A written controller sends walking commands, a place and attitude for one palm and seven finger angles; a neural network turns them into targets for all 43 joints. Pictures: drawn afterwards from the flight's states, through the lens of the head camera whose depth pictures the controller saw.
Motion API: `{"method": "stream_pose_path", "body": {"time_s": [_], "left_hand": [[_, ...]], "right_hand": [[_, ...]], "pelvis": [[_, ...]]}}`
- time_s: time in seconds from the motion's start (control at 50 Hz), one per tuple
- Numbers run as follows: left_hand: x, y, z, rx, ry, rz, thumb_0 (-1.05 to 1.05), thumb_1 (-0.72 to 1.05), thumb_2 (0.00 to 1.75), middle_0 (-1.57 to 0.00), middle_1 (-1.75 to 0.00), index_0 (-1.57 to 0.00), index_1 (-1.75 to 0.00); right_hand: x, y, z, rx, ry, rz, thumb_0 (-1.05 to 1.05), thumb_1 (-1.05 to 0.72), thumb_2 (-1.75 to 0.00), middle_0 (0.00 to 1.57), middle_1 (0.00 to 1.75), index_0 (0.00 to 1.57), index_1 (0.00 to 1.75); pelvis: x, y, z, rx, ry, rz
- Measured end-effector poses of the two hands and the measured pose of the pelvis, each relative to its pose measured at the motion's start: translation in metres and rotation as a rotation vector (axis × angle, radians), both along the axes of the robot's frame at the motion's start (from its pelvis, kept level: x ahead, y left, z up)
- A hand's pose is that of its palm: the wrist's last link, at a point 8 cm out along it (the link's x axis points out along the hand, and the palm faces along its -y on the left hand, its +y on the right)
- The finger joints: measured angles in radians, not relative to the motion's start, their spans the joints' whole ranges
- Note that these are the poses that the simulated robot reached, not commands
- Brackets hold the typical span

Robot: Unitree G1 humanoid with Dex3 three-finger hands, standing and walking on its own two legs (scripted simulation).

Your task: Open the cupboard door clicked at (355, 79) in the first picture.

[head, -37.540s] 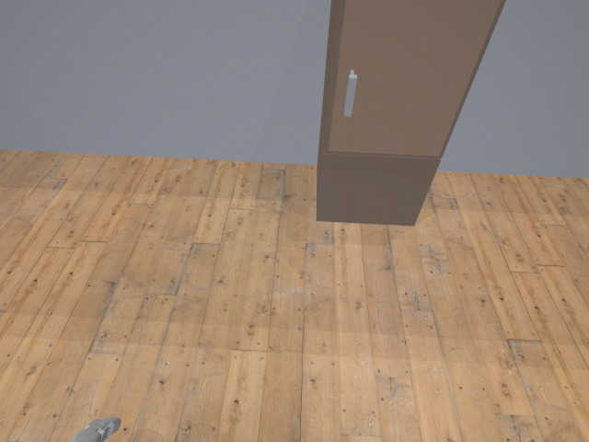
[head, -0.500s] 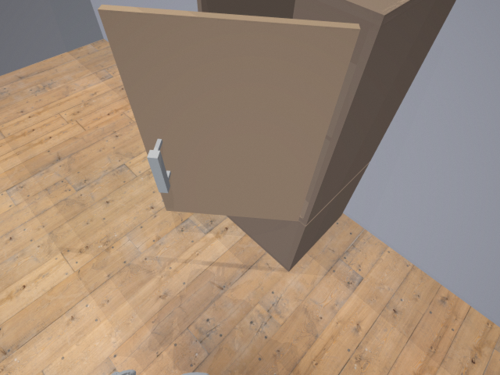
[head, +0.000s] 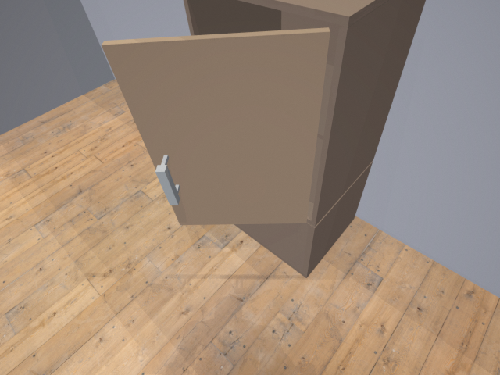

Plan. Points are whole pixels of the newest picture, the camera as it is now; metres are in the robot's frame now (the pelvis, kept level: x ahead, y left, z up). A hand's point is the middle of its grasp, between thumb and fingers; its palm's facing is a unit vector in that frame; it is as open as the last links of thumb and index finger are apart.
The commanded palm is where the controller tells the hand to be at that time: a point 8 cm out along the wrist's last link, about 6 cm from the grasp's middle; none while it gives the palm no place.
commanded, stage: come to a stop and stand still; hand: left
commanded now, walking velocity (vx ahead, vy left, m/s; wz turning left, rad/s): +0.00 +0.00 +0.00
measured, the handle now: (170, 180) +0.58 +0.26 -0.09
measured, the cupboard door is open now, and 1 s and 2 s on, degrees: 40 40 40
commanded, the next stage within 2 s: look again from close up in 0.88 s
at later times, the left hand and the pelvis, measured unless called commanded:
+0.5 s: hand out of the picture +0.05 +0.14 -0.16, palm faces +0.02 -0.97 -0.24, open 7.3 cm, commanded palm none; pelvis +0.03 -0.04 +0.00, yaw +1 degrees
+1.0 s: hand out of the picture +0.05 +0.12 -0.17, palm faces +0.05 -0.97 -0.23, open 7.3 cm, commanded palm none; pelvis +0.04 -0.06 +0.00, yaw +2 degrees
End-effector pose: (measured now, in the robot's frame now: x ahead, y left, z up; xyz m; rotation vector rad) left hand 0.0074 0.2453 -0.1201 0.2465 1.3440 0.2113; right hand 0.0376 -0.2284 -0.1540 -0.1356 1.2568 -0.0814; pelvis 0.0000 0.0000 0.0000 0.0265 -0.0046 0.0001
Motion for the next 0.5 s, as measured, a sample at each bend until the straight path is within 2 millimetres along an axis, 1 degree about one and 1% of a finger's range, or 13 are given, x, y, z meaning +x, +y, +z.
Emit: {"method": "stream_pose_path", "body": {"time_s": [0.08,0.14,0.2,0.26,0.38,0.5], "left_hand": [[0.0,-0.014,-0.002,-0.021,0.014,-0.001,0.0,0.91,0.9,-0.2,-0.3,-0.2,-0.3],[0.004,-0.025,-0.004,-0.039,0.018,-0.004,0.0,0.91,0.9,-0.2,-0.3,-0.2,-0.3],[0.01,-0.036,-0.006,-0.055,0.016,-0.007,0.0,0.91,0.9,-0.2,-0.3,-0.2,-0.3],[0.016,-0.042,-0.007,-0.055,0.015,-0.006,0.01,0.92,0.9,-0.2,-0.3,-0.21,-0.3],[0.027,-0.05,-0.008,-0.055,0.004,0.0,0.01,0.93,0.9,-0.2,-0.3,-0.21,-0.3],[0.035,-0.058,-0.009,-0.054,-0.003,0.011,0.01,0.93,0.9,-0.2,-0.3,-0.2,-0.3]], "right_hand": [[-0.018,-0.007,0.0,-0.001,0.06,-0.007,0.0,-0.92,-0.9,0.2,0.3,0.2,0.3],[-0.029,-0.011,0.0,0.0,0.101,-0.015,0.0,-0.92,-0.9,0.2,0.3,0.2,0.3],[-0.037,-0.014,0.001,0.002,0.135,-0.022,0.0,-0.91,-0.9,0.19,0.3,0.2,0.3],[-0.042,-0.016,0.002,0.006,0.16,-0.027,0.0,-0.91,-0.9,0.19,0.3,0.2,0.3],[-0.04,-0.02,0.002,0.015,0.186,-0.028,0.0,-0.91,-0.9,0.19,0.3,0.2,0.3],[-0.027,-0.024,0.001,0.019,0.177,-0.024,0.0,-0.91,-0.9,0.19,0.3,0.2,0.3]], "pelvis": [[0.002,-0.008,0.002,0.001,0.004,0.003],[0.004,-0.013,0.003,0.002,0.005,0.005],[0.007,-0.019,0.003,0.002,0.004,0.007],[0.011,-0.025,0.004,0.001,0.004,0.009],[0.019,-0.036,0.004,-0.001,0.004,0.016],[0.026,-0.044,0.004,-0.002,0.002,0.021]]}}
